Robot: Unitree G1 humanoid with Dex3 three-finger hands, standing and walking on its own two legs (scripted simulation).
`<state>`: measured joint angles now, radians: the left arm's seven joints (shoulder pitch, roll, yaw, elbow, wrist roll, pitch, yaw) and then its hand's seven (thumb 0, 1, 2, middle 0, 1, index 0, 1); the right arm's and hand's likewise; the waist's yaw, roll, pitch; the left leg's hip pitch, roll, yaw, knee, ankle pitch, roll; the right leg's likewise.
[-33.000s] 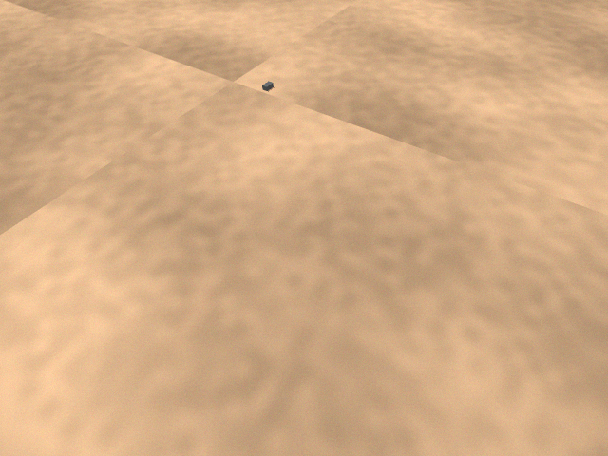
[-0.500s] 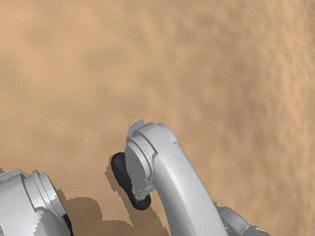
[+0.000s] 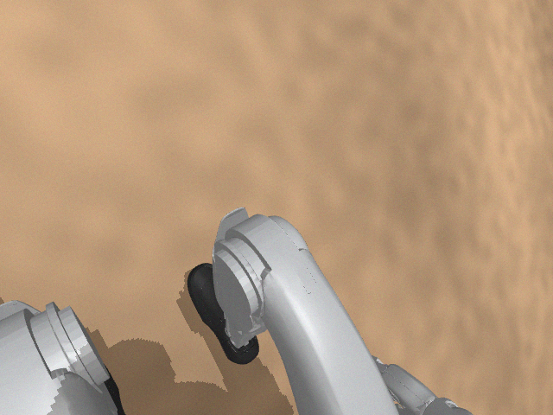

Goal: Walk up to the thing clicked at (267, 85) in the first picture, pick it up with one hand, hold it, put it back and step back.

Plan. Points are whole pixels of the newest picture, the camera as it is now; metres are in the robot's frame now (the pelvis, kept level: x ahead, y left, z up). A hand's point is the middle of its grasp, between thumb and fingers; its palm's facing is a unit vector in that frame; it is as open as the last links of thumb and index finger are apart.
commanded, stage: open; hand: left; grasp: from above
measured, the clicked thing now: out of the picture +0.48 +0.29 -0.30
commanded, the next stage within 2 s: withdraw in 0.50 s
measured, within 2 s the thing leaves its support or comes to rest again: neither
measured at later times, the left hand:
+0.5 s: hand out of the picture +0.47 +0.28 -0.26, palm faces -0.46 -0.10 -0.88, open 11.8 cm
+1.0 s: hand out of the picture +0.50 +0.32 -0.15, palm faces -0.25 -0.07 -0.97, open 12.2 cm
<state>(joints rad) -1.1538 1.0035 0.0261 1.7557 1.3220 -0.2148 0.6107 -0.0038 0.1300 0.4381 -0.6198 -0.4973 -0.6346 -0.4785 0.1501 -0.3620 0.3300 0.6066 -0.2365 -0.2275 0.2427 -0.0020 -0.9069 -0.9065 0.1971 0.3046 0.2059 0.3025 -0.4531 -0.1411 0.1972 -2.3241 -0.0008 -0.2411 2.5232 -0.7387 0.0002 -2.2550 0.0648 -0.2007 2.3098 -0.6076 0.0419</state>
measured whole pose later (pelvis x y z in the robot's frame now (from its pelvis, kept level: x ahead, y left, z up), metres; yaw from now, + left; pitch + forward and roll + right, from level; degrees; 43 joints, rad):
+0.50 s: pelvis +0.00 +0.00 +0.00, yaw +0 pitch +30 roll -15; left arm -1.15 1.01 0.02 1.74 1.32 -0.21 0.61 0.00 -0.12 0.67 -0.40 -0.68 -0.39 -0.69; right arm 0.15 -0.36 0.34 0.59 -0.24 -0.22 0.23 0.00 -0.90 -0.90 0.20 0.30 0.21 0.30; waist -0.45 -0.15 0.20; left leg -2.32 0.00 -0.24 2.51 -0.73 0.00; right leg -2.24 0.06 -0.20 2.29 -0.61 0.04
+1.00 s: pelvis +0.01 +0.00 +0.02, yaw +2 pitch +35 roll -13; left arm -1.03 0.80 0.03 1.41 1.17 -0.01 0.54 0.00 -0.19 0.73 -0.37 -0.70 -0.37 -0.71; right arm 0.22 -0.33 0.19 0.66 -0.17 -0.17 0.29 0.00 -0.91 -0.91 0.20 0.30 0.21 0.30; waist -0.34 -0.01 -0.02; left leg -2.32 0.00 -0.19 2.43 -0.74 -0.01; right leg -2.27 0.05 -0.16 2.26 -0.63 0.02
